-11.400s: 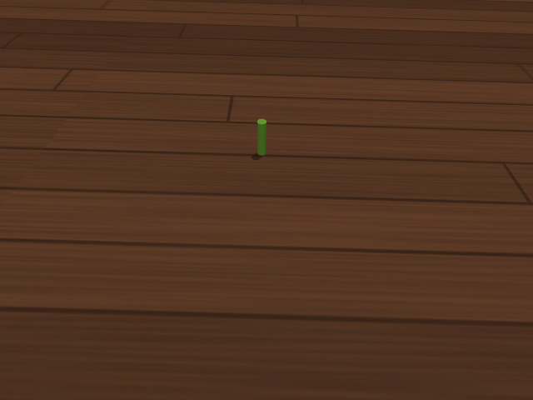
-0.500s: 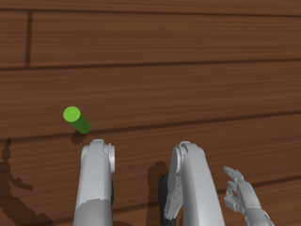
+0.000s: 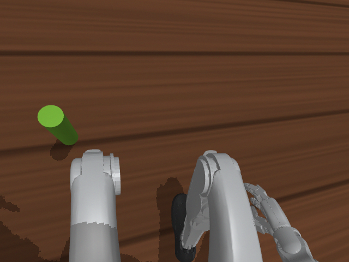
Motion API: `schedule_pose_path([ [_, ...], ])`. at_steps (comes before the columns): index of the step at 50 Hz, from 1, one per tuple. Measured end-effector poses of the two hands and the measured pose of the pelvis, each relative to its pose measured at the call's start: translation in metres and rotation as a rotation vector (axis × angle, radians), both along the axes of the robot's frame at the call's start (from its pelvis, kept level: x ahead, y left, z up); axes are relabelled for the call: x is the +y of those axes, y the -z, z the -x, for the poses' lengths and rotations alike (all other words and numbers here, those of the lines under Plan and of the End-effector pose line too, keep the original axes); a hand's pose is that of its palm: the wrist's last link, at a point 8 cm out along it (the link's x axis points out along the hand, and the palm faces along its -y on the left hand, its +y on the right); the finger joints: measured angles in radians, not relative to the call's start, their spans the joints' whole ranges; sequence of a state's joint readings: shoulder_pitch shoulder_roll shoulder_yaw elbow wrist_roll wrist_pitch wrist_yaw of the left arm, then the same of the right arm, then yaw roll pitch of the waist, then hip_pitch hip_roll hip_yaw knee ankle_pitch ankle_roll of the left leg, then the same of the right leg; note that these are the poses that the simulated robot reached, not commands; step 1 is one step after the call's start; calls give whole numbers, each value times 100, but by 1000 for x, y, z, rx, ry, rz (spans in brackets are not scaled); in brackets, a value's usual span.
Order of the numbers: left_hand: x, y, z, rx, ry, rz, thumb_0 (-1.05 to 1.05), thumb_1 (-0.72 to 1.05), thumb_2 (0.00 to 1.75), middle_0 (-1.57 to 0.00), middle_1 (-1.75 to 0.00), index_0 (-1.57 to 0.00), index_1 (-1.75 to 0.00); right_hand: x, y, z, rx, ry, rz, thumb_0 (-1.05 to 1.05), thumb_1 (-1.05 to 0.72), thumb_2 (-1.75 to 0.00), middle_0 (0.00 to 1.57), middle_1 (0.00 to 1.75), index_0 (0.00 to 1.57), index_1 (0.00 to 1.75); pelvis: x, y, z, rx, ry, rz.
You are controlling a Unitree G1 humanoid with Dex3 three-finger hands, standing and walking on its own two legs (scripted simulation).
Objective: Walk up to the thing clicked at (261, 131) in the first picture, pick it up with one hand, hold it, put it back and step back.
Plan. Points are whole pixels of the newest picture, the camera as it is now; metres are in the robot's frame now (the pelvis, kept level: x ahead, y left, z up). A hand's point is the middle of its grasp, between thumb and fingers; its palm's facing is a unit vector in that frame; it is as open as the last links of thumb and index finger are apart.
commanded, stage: approach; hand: left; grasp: from the side
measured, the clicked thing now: (61, 128) +0.40 +0.27 -0.23
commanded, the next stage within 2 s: close in in 0.14 s
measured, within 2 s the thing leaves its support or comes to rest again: neither
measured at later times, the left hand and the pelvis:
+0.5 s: hand (38, 143) +0.35 +0.31 -0.21, palm faces +0.18 -0.98 +0.06, open 17.6 cm; pelvis -0.01 +0.01 -0.06, yaw -5 degrees
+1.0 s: hand (61, 142) +0.36 +0.26 -0.22, palm faces +0.17 -0.99 +0.02, open 17.5 cm; pelvis -0.02 +0.02 -0.06, yaw -6 degrees
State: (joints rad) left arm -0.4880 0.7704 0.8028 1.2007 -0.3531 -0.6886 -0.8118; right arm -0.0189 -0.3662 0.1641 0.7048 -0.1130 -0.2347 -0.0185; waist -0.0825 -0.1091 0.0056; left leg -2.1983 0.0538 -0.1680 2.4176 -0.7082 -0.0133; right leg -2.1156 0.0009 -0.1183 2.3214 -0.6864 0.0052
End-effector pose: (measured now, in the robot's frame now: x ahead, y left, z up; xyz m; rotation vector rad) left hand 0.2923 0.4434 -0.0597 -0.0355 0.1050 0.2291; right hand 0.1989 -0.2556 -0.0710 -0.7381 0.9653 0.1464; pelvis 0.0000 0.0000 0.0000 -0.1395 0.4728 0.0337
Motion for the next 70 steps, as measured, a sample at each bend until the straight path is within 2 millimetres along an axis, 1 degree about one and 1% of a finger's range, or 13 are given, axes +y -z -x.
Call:
schedule_pose_path([
  [5, -18, 50, -9, 4, 43, 5, -1, -58, 3, -8, -6, -6, -8, 2, 11, 4, 25, -36, 49, 0, -91, -90, 21, 30, 20, 30, 2, 22, 3, -56, 18, 19],
  [9, -26, 81, -12, 31, 70, 1, -1, -57, 4, -8, -7, -6, -9, 4, 18, 9, 56, -63, 84, 0, -92, -91, 21, 30, 21, 30, 4, 34, 5, -94, 28, 35],
  [13, -37, 105, -15, 37, 77, 12, -1, -57, 4, -7, -7, -6, -9, 7, 21, 12, 93, -100, 113, 0, -92, -91, 21, 30, 21, 30, 6, 42, 5, -125, 36, 50],
  [17, -55, 127, -21, 42, 90, 30, -1, -59, 3, -7, -8, -6, -9, 11, 21, 13, 114, -139, 138, 0, -92, -90, 21, 30, 21, 30, 8, 49, 6, -158, 44, 67],
  [23, -78, 150, -31, 13, 56, 42, -1, -60, 2, -7, -9, -8, -9, 16, 17, 13, 130, -189, 176, 0, -93, -90, 21, 30, 21, 30, 11, 57, 7, -209, 54, 94],
  [28, -92, 155, -31, -12, 53, 21, -1, -60, 1, -7, -9, -8, -9, 18, 13, 16, 151, -209, 201, 0, -93, -90, 21, 30, 21, 30, 12, 60, 10, -237, 55, 109],
  [34, -106, 154, -28, -20, 77, -2, -1, -61, 1, -7, -8, -8, -8, 18, 13, 22, 169, -215, 206, 0, -93, -90, 21, 30, 21, 30, 13, 61, 15, -257, 54, 116],
  [39, -115, 153, -29, -25, 67, -4, -1, -61, 1, -7, -8, -8, -7, 19, 12, 30, 176, -219, 203, 0, -93, -90, 21, 30, 21, 30, 14, 62, 17, -272, 58, 119],
  [50, -131, 162, -40, -45, 63, -10, -1, -59, 5, -6, -8, -8, -8, 23, 13, 49, 234, -211, 212, 0, -92, -90, 21, 30, 21, 30, 16, 65, 18, -287, 68, 136],
  [56, -134, 168, -41, -51, 52, -16, -1, -55, 8, -8, -9, -8, -9, 23, 14, 53, 271, -207, 221, 0, -92, -90, 21, 30, 21, 30, 17, 64, 17, -285, 68, 143],
  [61, -135, 170, -42, -51, 39, -19, -1, -43, 17, -18, -16, -18, -17, 23, 14, 51, 281, -215, 230, 0, -91, -90, 21, 30, 21, 30, 18, 64, 16, -285, 68, 148],
  [70, -138, 168, -51, -60, 36, -31, -1, -8, 39, -41, -36, -40, -37, 25, 12, 42, 270, -230, 237, 0, -90, -90, 21, 30, 21, 30, 17, 63, 16, -284, 72, 153],
])
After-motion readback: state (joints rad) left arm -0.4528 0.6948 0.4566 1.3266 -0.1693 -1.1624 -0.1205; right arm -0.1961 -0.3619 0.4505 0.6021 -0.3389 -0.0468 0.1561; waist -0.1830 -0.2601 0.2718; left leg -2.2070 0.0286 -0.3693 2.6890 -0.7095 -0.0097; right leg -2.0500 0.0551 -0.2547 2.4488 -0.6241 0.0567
